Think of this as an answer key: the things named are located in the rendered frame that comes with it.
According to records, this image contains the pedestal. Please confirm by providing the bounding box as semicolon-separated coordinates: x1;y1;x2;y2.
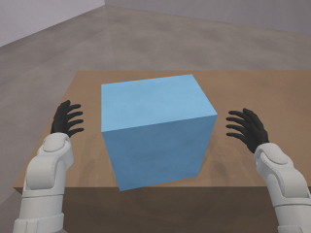
13;70;311;233

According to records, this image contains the robot left forearm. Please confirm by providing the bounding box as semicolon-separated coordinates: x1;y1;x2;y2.
13;132;74;233

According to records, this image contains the robot right hand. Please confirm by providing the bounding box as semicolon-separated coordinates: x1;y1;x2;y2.
225;108;270;153

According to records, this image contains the robot left hand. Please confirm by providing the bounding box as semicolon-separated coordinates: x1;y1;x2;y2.
51;100;84;138

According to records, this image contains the carton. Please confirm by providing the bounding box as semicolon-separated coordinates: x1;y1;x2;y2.
101;74;218;191

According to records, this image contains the robot right forearm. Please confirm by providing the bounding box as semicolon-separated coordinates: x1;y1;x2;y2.
253;143;311;233

